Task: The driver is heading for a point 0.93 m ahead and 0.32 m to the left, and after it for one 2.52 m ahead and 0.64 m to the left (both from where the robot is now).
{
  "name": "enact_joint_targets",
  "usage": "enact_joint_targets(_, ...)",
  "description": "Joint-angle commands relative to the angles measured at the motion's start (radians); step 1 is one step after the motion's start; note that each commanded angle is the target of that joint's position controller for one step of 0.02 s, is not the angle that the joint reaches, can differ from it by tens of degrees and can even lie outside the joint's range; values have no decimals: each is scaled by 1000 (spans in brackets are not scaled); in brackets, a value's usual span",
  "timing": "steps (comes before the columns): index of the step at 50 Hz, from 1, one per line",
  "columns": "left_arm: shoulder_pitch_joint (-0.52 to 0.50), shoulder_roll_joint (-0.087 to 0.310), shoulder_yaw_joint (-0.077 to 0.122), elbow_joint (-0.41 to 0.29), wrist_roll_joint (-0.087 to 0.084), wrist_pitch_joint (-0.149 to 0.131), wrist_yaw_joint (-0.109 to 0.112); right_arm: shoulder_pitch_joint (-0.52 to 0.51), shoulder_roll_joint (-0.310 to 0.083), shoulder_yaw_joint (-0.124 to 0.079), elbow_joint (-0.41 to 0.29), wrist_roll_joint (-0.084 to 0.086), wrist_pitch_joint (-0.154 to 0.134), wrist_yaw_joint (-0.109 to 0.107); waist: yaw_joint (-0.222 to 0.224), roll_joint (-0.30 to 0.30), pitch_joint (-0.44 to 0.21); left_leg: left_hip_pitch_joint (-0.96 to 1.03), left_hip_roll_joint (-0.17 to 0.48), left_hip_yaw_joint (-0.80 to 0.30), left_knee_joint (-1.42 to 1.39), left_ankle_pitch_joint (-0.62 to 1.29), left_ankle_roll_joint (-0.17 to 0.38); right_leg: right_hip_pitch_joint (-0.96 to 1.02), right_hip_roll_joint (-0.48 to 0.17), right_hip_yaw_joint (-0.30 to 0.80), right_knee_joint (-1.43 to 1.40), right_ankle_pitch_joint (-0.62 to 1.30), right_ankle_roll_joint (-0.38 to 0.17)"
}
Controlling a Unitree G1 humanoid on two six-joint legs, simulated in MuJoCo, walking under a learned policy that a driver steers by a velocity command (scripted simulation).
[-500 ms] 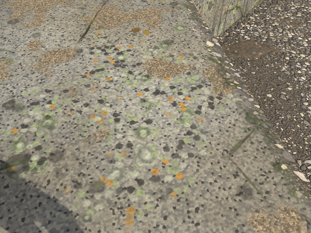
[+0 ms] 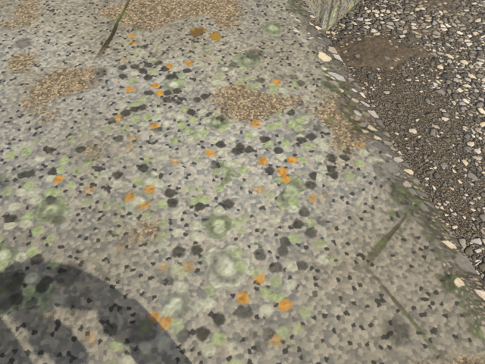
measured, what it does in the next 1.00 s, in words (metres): walks ahead, turning left: right foot, then left foot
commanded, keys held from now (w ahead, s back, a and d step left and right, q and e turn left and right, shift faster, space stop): w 0.12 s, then w+q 0.88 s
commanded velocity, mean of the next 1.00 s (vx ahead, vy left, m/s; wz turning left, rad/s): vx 0.49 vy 0.00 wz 0.39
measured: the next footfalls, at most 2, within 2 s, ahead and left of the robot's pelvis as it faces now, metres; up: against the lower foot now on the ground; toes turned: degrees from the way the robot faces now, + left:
right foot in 0.14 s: +0.26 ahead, -0.08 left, +0.00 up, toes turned -4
left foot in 0.68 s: +0.53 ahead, +0.10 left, +0.00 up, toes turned +21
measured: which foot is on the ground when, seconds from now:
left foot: down 0.00-0.14, up 0.16-0.66, down 0.68-1.00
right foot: up 0.00-0.12, down 0.14-0.70, up 0.72-1.00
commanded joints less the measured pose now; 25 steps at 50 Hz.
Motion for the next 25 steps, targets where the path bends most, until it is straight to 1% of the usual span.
enact_joint_targets(1,-132,23,-6,-92,-8,-9,0,65,-141,-21,-9,1,-12,-8,1,120,120,-101,252,-96,-50,638,90,46,46,-60,-138,45,-21)
enact_joint_targets(2,-128,32,-3,-98,-8,-11,3,60,-146,-22,-6,-1,-13,-10,12,120,115,-76,265,-91,-31,705,89,74,53,-59,-161,39,-38)
enact_joint_targets(3,-101,45,2,-96,-8,-14,8,43,-154,-24,-7,-2,-15,-11,33,118,96,-51,272,-80,14,826,84,120,68,-60,-178,21,-59)
enact_joint_targets(4,-45,61,11,-83,-8,-19,15,25,-166,-28,-9,-3,-16,-13,62,123,61,-23,276,-68,90,964,76,186,92,-63,-183,-14,-80)
enact_joint_targets(5,63,82,23,-50,-8,-26,22,12,-178,-33,-10,-6,-13,-15,107,124,4,-2,274,-58,218,1062,68,285,118,-61,-196,-49,-100)
enact_joint_targets(6,222,102,38,3,-6,-34,30,-7,-187,-36,-14,-3,-7,-14,173,107,-74,-37,254,-40,405,1035,55,459,131,-61,-263,-24,-121)
enact_joint_targets(7,371,158,59,37,17,-42,40,-1,-163,-29,-28,5,-4,-7,223,59,-159,-222,217,-34,661,768,47,701,-5,88,-291,-123,-157)
enact_joint_targets(8,451,258,84,35,43,-43,41,117,-36,-6,-52,38,1,8,166,-151,-310,-568,51,4,1090,11,11,989,-346,597,-356,-267,-296)
enact_joint_targets(9,374,221,79,26,3,-28,30,59,-139,-36,-48,24,8,8,161,-50,-307,-676,15,-117,1224,-166,26,908,-363,793,-517,-411,-310)
enact_joint_targets(10,237,173,63,3,-11,-29,29,-46,-153,-45,-89,15,10,8,107,-19,-124,-730,89,-127,1199,-67,34,739,-334,609,-554,-466,-261)
enact_joint_targets(11,168,105,45,-9,-11,-41,24,-98,-143,-44,-101,9,8,11,86,24,-38,-701,126,-124,1137,2,36,594,-294,488,-597,-364,-222)
enact_joint_targets(12,157,68,34,0,-7,-53,27,-101,-121,-47,-96,1,16,13,54,29,10,-652,151,-127,1085,28,35,500,-251,376,-614,-250,-178)
enact_joint_targets(13,173,34,23,19,-9,-61,34,-76,-99,-46,-92,-13,31,18,24,10,24,-596,166,-129,1044,38,24,431,-215,283,-624,-166,-146)
enact_joint_targets(14,196,30,19,29,-7,-70,39,-60,-80,-46,-89,-18,46,24,11,-1,23,-571,169,-125,1025,44,18,408,-201,226,-628,-111,-133)
enact_joint_targets(15,223,41,20,36,-8,-79,41,-71,-74,-47,-98,-20,57,28,6,0,25,-579,170,-118,1013,54,13,404,-195,189,-632,-58,-130)
enact_joint_targets(17,254,73,26,40,-8,-89,44,-140,-77,-50,-132,-18,74,34,2,-9,44,-653,183,-104,974,110,4,420,-186,114,-650,-6,-119)
enact_joint_targets(18,270,80,26,41,-7,-90,44,-182,-82,-51,-150,-16,79,38,7,-13,53,-695,188,-97,948,148,1,435,-179,82,-656,18,-111)
enact_joint_targets(21,316,73,20,43,-6,-92,46,-305,-88,-50,-200,-9,79,47,29,-18,75,-767,185,-66,810,260,-10,481,-153,-5,-657,118,-86)
enact_joint_targets(23,336,74,16,45,-8,-92,50,-379,-79,-42,-227,-6,74,53,44,-20,84,-750,169,-28,672,314,-14,505,-140,-59,-643,206,-72)
enact_joint_targets(25,376,86,16,54,-10,-91,57,-453,-72,-35,-256,-6,72,57,67,-27,86,-734,150,23,562,337,-8,561,-152,-93,-632,290,-66)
